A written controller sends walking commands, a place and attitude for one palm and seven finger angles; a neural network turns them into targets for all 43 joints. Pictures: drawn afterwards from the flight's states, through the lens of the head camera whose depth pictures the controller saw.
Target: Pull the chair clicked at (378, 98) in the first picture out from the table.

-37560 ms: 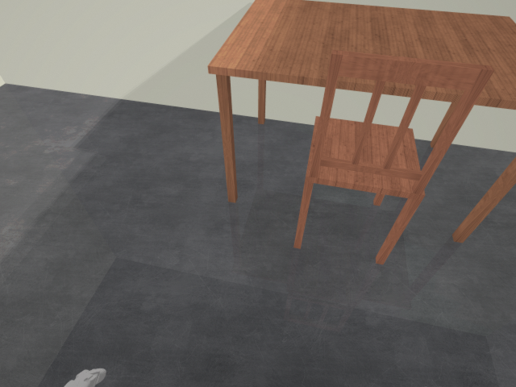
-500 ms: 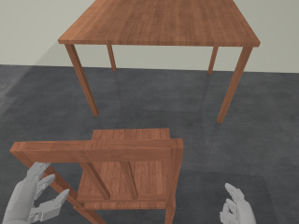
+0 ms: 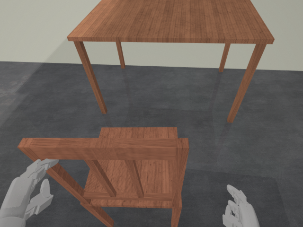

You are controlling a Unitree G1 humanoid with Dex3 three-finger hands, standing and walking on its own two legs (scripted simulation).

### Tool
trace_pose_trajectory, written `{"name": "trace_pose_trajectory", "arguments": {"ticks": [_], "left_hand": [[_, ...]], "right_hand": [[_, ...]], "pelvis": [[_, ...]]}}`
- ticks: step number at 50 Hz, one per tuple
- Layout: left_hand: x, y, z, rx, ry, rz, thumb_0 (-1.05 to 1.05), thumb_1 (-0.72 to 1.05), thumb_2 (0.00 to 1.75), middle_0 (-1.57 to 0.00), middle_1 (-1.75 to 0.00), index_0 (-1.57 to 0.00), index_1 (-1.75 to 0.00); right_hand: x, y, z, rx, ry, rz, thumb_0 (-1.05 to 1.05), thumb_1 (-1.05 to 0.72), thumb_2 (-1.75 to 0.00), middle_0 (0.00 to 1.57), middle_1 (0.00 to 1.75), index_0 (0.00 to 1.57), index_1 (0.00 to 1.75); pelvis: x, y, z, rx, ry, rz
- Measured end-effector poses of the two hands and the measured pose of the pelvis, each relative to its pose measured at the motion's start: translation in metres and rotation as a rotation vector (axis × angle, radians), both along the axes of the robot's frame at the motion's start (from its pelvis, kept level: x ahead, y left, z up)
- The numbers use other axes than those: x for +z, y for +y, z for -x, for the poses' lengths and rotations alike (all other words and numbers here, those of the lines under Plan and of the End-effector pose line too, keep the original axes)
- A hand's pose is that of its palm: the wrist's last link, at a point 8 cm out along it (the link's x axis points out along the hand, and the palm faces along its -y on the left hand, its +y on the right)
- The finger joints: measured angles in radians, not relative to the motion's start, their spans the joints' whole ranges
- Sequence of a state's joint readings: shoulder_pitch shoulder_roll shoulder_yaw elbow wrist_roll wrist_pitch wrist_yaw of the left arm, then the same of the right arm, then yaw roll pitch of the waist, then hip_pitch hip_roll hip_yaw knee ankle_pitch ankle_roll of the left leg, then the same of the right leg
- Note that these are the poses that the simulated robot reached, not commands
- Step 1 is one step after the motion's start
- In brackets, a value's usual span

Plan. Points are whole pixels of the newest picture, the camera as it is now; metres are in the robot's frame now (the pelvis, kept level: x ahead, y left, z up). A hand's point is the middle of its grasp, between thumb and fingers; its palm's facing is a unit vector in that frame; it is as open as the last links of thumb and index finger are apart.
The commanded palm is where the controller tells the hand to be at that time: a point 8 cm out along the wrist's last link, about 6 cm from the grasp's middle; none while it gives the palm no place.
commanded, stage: step back with the hand held close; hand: left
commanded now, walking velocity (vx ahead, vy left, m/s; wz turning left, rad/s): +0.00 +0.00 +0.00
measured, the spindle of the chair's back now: (103, 178) +0.25 +0.20 -0.07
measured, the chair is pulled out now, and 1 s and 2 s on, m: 0.65 0.65 0.65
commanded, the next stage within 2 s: stop stepping back and stand still in 0.94 s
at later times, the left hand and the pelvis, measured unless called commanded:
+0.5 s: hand (3, 191) +0.12 +0.25 +0.19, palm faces +0.34 -0.73 -0.60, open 7.0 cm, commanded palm +0.07 +0.30 +0.18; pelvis -0.07 +0.00 +0.00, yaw +0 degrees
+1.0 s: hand out of the picture +0.01 +0.31 +0.22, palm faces +0.47 -0.68 -0.56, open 7.4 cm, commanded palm -0.04 +0.34 +0.18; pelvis -0.19 +0.04 +0.00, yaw +0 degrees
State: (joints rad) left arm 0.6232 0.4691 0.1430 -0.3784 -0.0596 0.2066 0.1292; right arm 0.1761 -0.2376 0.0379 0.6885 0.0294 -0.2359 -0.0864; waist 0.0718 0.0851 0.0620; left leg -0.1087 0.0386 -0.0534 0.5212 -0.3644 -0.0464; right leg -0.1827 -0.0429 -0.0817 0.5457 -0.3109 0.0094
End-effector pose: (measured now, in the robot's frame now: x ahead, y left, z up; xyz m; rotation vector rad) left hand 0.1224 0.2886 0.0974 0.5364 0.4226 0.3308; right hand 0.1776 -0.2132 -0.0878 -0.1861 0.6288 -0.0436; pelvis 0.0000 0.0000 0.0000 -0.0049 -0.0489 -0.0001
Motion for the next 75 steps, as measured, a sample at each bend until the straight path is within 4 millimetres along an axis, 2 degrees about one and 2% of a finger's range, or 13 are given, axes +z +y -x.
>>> {"name": "trace_pose_trajectory", "arguments": {"ticks": [7,18,28,31,35,39,44,47,50,57,63,70,75], "left_hand": [[0.001,0.003,0.003,-0.014,-0.009,0.008,0.01,0.90,0.90,-0.21,-0.30,-0.46,-0.37],[0.008,0.008,0.013,-0.120,-0.017,-0.029,0.01,0.90,0.90,-0.21,-0.30,-0.42,-0.36],[0.153,0.008,0.054,-0.189,-0.713,-0.357,0.01,0.89,0.89,-0.21,-0.30,-0.27,-0.32],[0.142,0.031,0.065,-0.086,-0.710,-0.335,0.00,0.90,0.90,-0.21,-0.30,-0.24,-0.31],[0.081,0.058,0.072,0.027,-0.555,-0.176,0.00,0.90,0.90,-0.20,-0.30,-0.21,-0.30],[0.031,0.054,0.084,0.013,-0.426,-0.015,0.01,0.90,0.90,-0.20,-0.30,-0.20,-0.30],[0.075,0.038,0.111,-0.160,-0.617,-0.059,0.02,0.89,0.90,-0.21,-0.30,-0.21,-0.30],[0.119,0.042,0.138,-0.225,-0.747,-0.226,0.02,0.89,0.90,-0.22,-0.30,-0.21,-0.30],[0.138,0.050,0.156,-0.214,-0.757,-0.346,0.01,0.89,0.90,-0.21,-0.30,-0.21,-0.30],[0.098,0.042,0.175,-0.180,-0.548,-0.252,0.01,0.90,0.90,-0.20,-0.30,-0.20,-0.30],[0.072,0.030,0.202,-0.211,-0.521,-0.114,0.01,0.89,0.90,-0.21,-0.30,-0.21,-0.30],[0.100,0.028,0.224,-0.199,-0.689,-0.152,0.01,0.89,0.90,-0.21,-0.30,-0.21,-0.30],[0.111,0.016,0.266,-0.214,-0.682,-0.251,0.01,0.89,0.90,-0.21,-0.30,-0.21,-0.30]], "right_hand": [[0.001,-0.002,0.004,-0.010,0.006,-0.003,0.01,-0.90,-0.90,0.20,0.30,0.21,0.30],[0.010,-0.019,0.036,-0.092,0.075,0.060,0.01,-0.90,-0.90,0.20,0.30,0.21,0.30],[0.007,-0.013,0.080,-0.138,0.062,0.027,0.01,-0.90,-0.90,0.20,0.30,0.21,0.30],[0.003,-0.011,0.098,-0.185,0.036,-0.018,0.01,-0.90,-0.90,0.20,0.30,0.21,0.30],[-0.005,-0.007,0.133,-0.216,0.058,-0.002,0.01,-0.90,-0.90,0.20,0.30,0.21,0.30],[0.001,0.003,0.178,-0.206,0.130,0.073,0.01,-0.91,-0.90,0.20,0.30,0.20,0.30],[0.012,0.017,0.219,-0.148,0.186,0.124,0.01,-0.90,-0.90,0.20,0.30,0.20,0.30],[0.010,0.022,0.227,-0.120,0.188,0.113,0.01,-0.90,-0.90,0.20,0.30,0.21,0.30],[0.000,0.024,0.227,-0.100,0.164,0.086,0.01,-0.90,-0.90,0.20,0.30,0.21,0.30],[-0.029,0.021,0.238,-0.103,0.093,-0.016,0.01,-0.90,-0.90,0.20,0.30,0.21,0.30],[-0.001,0.009,0.272,-0.179,0.091,0.015,0.01,-0.90,-0.90,0.20,0.30,0.21,0.30],[0.022,-0.008,0.312,-0.164,0.018,0.066,0.01,-0.90,-0.90,0.20,0.30,0.21,0.30],[0.008,-0.019,0.342,-0.191,0.006,0.021,0.01,-0.90,-0.90,0.20,0.30,0.21,0.30]], "pelvis": [[0.000,-0.001,0.006,-0.002,-0.006,0.000],[0.003,0.003,0.050,-0.019,0.006,-0.012],[-0.002,0.008,0.083,-0.018,0.010,-0.004],[-0.004,0.017,0.092,-0.032,0.017,-0.002],[-0.008,0.033,0.112,-0.045,0.020,0.000],[-0.006,0.044,0.137,-0.049,0.010,0.010],[-0.002,0.041,0.161,0.034,0.037,0.070],[-0.002,0.040,0.171,0.026,0.083,0.072],[-0.005,0.038,0.186,-0.007,0.122,0.051],[-0.013,0.039,0.234,-0.024,0.073,0.085],[-0.010,0.036,0.234,-0.043,0.049,0.012],[-0.005,0.025,0.279,-0.032,-0.030,-0.003],[-0.010,0.016,0.301,-0.022,-0.053,-0.001]]}}
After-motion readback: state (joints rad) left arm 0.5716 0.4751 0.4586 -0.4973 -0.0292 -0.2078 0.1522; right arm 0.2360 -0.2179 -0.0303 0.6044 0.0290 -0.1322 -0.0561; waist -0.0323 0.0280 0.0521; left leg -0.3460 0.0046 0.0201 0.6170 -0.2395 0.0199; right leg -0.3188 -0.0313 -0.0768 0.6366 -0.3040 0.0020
